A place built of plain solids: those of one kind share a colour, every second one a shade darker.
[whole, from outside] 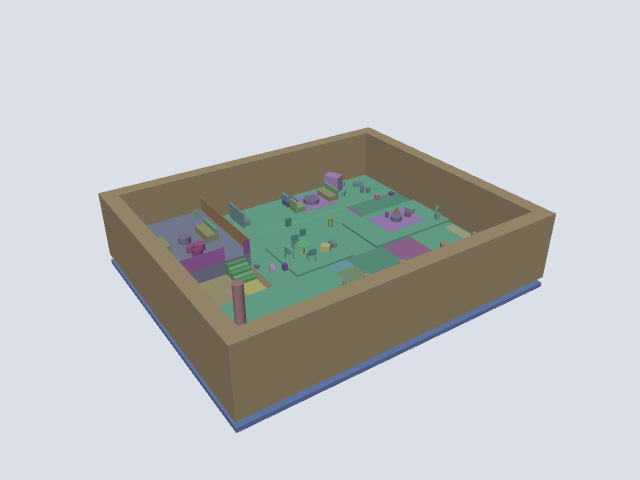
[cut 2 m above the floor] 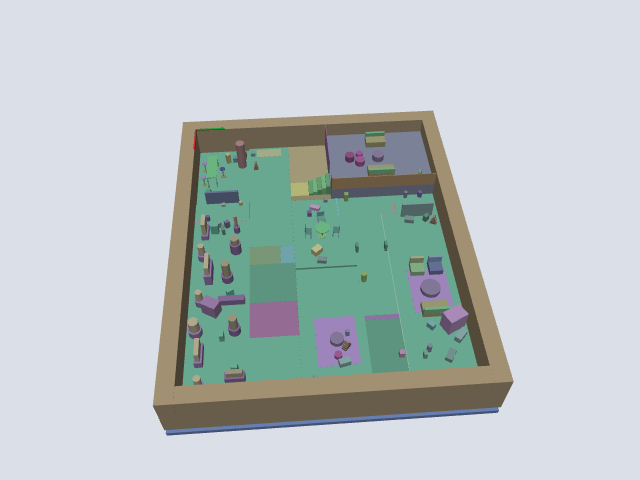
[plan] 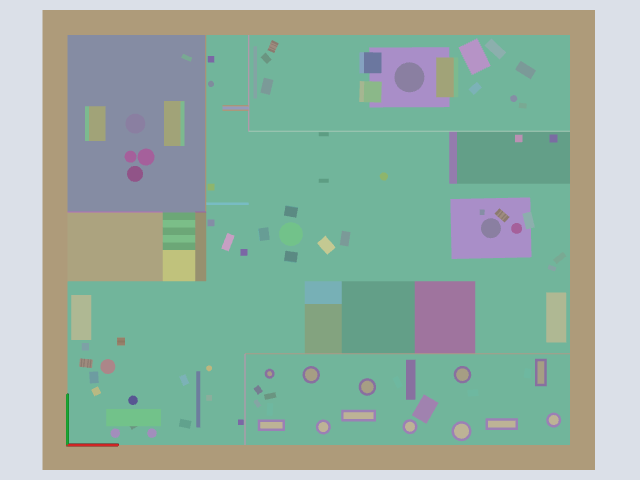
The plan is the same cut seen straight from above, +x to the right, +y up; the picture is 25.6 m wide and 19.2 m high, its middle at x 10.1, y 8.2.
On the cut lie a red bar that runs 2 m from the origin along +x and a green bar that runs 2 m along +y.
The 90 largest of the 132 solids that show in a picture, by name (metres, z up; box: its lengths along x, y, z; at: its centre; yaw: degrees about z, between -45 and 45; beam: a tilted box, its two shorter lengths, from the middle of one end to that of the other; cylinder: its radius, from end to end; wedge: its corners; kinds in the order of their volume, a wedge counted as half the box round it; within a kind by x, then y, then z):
{
 "wall_1": {"box": [1.0, 16.4, 4.6], "at": [-0.5, 8.2, 1.3]},
 "wall_2": {"box": [22.1, 1.0, 4.6], "at": [10.05, -0.5, 1.3]},
 "wall_3": {"box": [22.1, 1.0, 4.6], "at": [10.05, 16.9, 1.3]},
 "wall_4": {"box": [1.0, 16.4, 4.6], "at": [20.6, 8.2, 1.3]},
 "floor_1": {"box": [5.5, 3.65, 0.84], "at": [2.75, 1.82, -0.58]},
 "floor_2": {"box": [9.49, 2.9, 1.0], "at": [4.75, 5.1, -0.5]},
 "floor_3": {"box": [1.6, 3.65, 1.0], "at": [6.3, 1.82, -0.5]},
 "floor_4": {"box": [1.7, 9.85, 1.0], "at": [6.4, 11.47, -0.5]},
 "floor_5": {"box": [4.3, 3.9, 1.15], "at": [9.4, 8.5, -0.42]},
 "floor_6": {"box": [8.02, 2.1, 1.0], "at": [11.26, 11.5, -0.5]},
 "floor_7": {"box": [2.92, 2.9, 1.0], "at": [12.43, 5.1, -0.5]},
 "floor_8": {"box": [1.9, 3.9, 1.0], "at": [12.5, 8.5, -0.5]},
 "floor_9": {"box": [13.0, 3.65, 1.0], "at": [13.6, 1.82, -0.5]},
 "floor_10": {"box": [12.85, 3.85, 1.0], "at": [13.68, 14.47, -0.5]},
 "floor_11": {"box": [6.65, 3.9, 1.16], "at": [16.77, 8.5, -0.42]},
 "floor_12": {"box": [4.52, 2.1, 1.0], "at": [17.84, 11.5, -0.5]},
 "floor_13": {"box": [3.79, 2.9, 1.0], "at": [18.2, 5.1, -0.5]},
 "floor_base_1": {"box": [22.1, 18.4, 0.3], "at": [10.05, 8.2, -1.57]},
 "floor_deck_1": {"box": [5.55, 7.1, 1.93], "at": [2.77, 12.85, -0.04]},
 "floor_fore_1": {"box": [3.81, 2.75, 1.0], "at": [1.91, 7.92, -0.5]},
 "floor_fore_2": {"box": [0.44, 2.75, 1.0], "at": [5.33, 7.92, -0.5]},
 "floor_bed_cover_1": {"box": [2.42, 2.9, 0.8], "at": [15.1, 5.1, -0.4]},
 "piece_1": {"box": [1.1, 0.47, 0.4], "at": [8.16, 0.79, 0.2]},
 "piece_2": {"cylinder": 0.35, "from": [9.75, 2.81, 0.0], "to": [9.75, 2.81, 0.8]},
 "piece_3": {"cylinder": 0.3, "from": [10.23, 0.72, 0.0], "to": [10.23, 0.72, 0.5]},
 "piece_4": {"box": [1.4, 0.47, 0.85], "at": [11.64, 1.17, 0.42]},
 "piece_5": {"cylinder": 0.35, "from": [12.0, 2.32, 0.0], "to": [12.0, 2.32, 0.55]},
 "piece_6": {"cylinder": 0.3, "from": [13.7, 0.73, 0.0], "to": [13.7, 0.73, 0.5]},
 "piece_7": {"box": [0.39, 1.6, 0.47], "at": [13.73, 2.61, 0.23]},
 "piece_8": {"cylinder": 0.4, "from": [15.76, 0.55, 0.0], "to": [15.76, 0.55, 0.5]},
 "piece_9": {"cylinder": 0.35, "from": [15.8, 2.81, 0.0], "to": [15.8, 2.81, 0.55]},
 "piece_10": {"box": [1.3, 0.47, 0.5], "at": [17.37, 0.84, 0.25]},
 "piece_11": {"box": [0.47, 1.1, 0.6], "at": [18.94, 2.9, 0.3]},
 "piece_12": {"cylinder": 0.3, "from": [19.45, 1.0, 0.0], "to": [19.45, 1.0, 0.65]},
 "floor_hatch_1": {"box": [1.48, 1.99, 1.0], "at": [10.23, 4.64, -0.5]},
 "step_tread_1": {"box": [1.3, 0.3, 1.16], "at": [4.46, 7.95, -0.42]},
 "step_tread_2": {"box": [1.3, 0.3, 1.31], "at": [4.46, 8.25, -0.34]},
 "step_tread_3": {"box": [1.3, 0.3, 1.47], "at": [4.46, 8.55, -0.27]},
 "step_tread_4": {"box": [1.3, 0.3, 1.62], "at": [4.46, 8.85, -0.19]},
 "step_tread_5": {"box": [1.3, 0.3, 1.77], "at": [4.46, 9.15, -0.11]},
 "trolley_1": {"box": [0.68, 0.97, 0.99], "at": [14.31, 1.44, 0.49], "yaw": -30.1},
 "trolley_2": {"box": [0.84, 1.22, 1.25], "at": [16.28, 15.53, 0.62], "yaw": 26.4},
 "plant_1": {"box": [0.9, 0.27, 1.01], "at": [8.16, 0.79, 0.91]},
 "plant_2": {"cylinder": 0.25, "from": [9.75, 2.81, 0.8], "to": [9.75, 2.81, 1.26]},
 "plant_3": {"cylinder": 0.2, "from": [10.23, 0.72, 0.5], "to": [10.23, 0.72, 1.31]},
 "plant_4": {"box": [1.2, 0.27, 0.71], "at": [11.64, 1.17, 1.21]},
 "plant_5": {"cylinder": 0.25, "from": [12.0, 2.32, 0.55], "to": [12.0, 2.32, 1.66]},
 "plant_6": {"cylinder": 0.2, "from": [13.7, 0.73, 0.5], "to": [13.7, 0.73, 1.21]},
 "plant_7": {"cylinder": 0.3, "from": [15.76, 0.55, 0.5], "to": [15.76, 0.55, 1.26]},
 "plant_8": {"cylinder": 0.25, "from": [15.8, 2.81, 0.55], "to": [15.8, 2.81, 1.46]},
 "plant_9": {"box": [1.1, 0.27, 0.71], "at": [17.37, 0.84, 0.85]},
 "plant_10": {"box": [0.27, 0.9, 0.41], "at": [18.94, 2.9, 0.81]},
 "plant_11": {"cylinder": 0.2, "from": [19.45, 1.0, 0.65], "to": [19.45, 1.0, 1.46]},
 "sofa_seat_1": {"box": [0.83, 1.4, 0.46], "at": [1.11, 12.86, 1.16]},
 "sofa_seat_2": {"box": [0.83, 1.8, 0.46], "at": [4.27, 12.86, 1.16]},
 "sofa_seat_3": {"box": [0.88, 1.6, 0.39], "at": [15.19, 14.71, 0.21]},
 "floor_before_steps_1": {"box": [1.3, 1.25, 1.0], "at": [4.46, 7.17, -0.5]},
 "floor_hatch_cover_1": {"box": [1.48, 0.91, 0.85], "at": [10.23, 6.09, -0.42]},
 "column_a0a_1": {"cylinder": 0.3, "from": [1.61, 3.14, -0.16], "to": [1.61, 3.14, 3.6]},
 "low_rug_1": {"box": [3.2, 2.4, 0.06], "at": [13.68, 14.71, -0.02], "yaw": 0.2},
 "low_rug_2": {"box": [3.2, 2.4, 0.06], "at": [16.94, 8.67, 0.14], "yaw": 1.2},
 "low_1": {"cylinder": 0.4, "from": [2.71, 12.86, 0.93], "to": [2.71, 12.86, 1.37]},
 "low_2": {"cylinder": 0.6, "from": [13.68, 14.71, 0.01], "to": [13.68, 14.71, 0.32]},
 "low_3": {"cylinder": 0.4, "from": [16.94, 8.67, 0.17], "to": [16.94, 8.67, 0.48]},
 "floor_gap_cover_1": {"box": [0.31, 2.1, 0.85], "at": [15.43, 11.5, -0.42]},
 "duffel_1": {"box": [0.4, 0.62, 0.31], "at": [7.97, 14.35, 0.15], "yaw": -13.4},
 "duffel_2": {"box": [0.82, 0.39, 0.4], "at": [17.11, 15.84, 0.2], "yaw": -43.2},
 "duffel_3": {"box": [0.74, 0.42, 0.31], "at": [18.32, 15.0, 0.15], "yaw": -31.9},
 "duffel_4": {"box": [0.36, 0.65, 0.4], "at": [18.45, 8.98, 0.37], "yaw": 13.7},
 "screenE_1": {"box": [0.16, 2.25, 1.08], "at": [5.23, 1.82, 0.38]},
 "pouf_1": {"cylinder": 0.24, "from": [2.52, 11.53, 0.93], "to": [2.52, 11.53, 1.38]},
 "pouf_2": {"cylinder": 0.32, "from": [2.7, 10.84, 0.93], "to": [2.7, 10.84, 1.4]},
 "pouf_3": {"cylinder": 0.34, "from": [3.14, 11.52, 0.93], "to": [3.14, 11.52, 1.35]},
 "screenW_1": {"box": [0.14, 2.1, 1.17], "at": [7.51, 14.9, 0.58]},
 "arm2a_seat_1": {"box": [0.88, 0.84, 0.39], "at": [12.12, 15.29, 0.21], "yaw": -0.3},
 "arm2b_seat_1": {"box": [0.88, 0.84, 0.39], "at": [12.12, 14.13, 0.21], "yaw": -1.5},
 "rail_1": {"box": [0.04, 7.06, 1.01], "at": [5.53, 12.87, 1.44]},
 "sofa_back_1": {"box": [0.17, 1.4, 0.31], "at": [0.78, 12.86, 1.54]},
 "sofa_back_2": {"box": [0.17, 1.8, 0.31], "at": [4.6, 12.86, 1.54]},
 "sofa_back_3": {"box": [0.18, 1.6, 0.38], "at": [15.54, 14.71, 0.59]},
 "suitcase_1": {"box": [0.46, 0.32, 0.69], "at": [4.71, 0.85, 0.18], "yaw": -12.0},
 "suitcase_2": {"box": [0.24, 0.5, 0.78], "at": [8.1, 1.42, 0.39], "yaw": -3.8},
 "suitcase_3": {"box": [0.27, 0.38, 0.69], "at": [18.4, 2.87, 0.34], "yaw": -8.2},
 "low_mat_1": {"box": [0.8, 1.8, 0.06], "at": [0.55, 5.1, -0.02]},
 "low_mat_2": {"box": [0.8, 2.0, 0.06], "at": [19.55, 5.1, -0.02]},
 "rail_front_1": {"box": [3.81, 0.04, 1.01], "at": [1.91, 9.32, 1.44]},
 "carton_1": {"box": [0.45, 0.62, 0.43], "at": [10.35, 7.99, 0.36], "yaw": 41.4},
 "cabin_bag_1": {"box": [0.51, 0.23, 0.71], "at": [19.69, 7.48, 0.52], "yaw": 38.3},
 "arm2a_back_1": {"box": [0.18, 0.84, 0.48], "at": [11.77, 15.29, 0.64], "yaw": -0.3},
 "arm2b_back_1": {"box": [0.18, 0.84, 0.48], "at": [11.77, 14.14, 0.64], "yaw": -1.5}
}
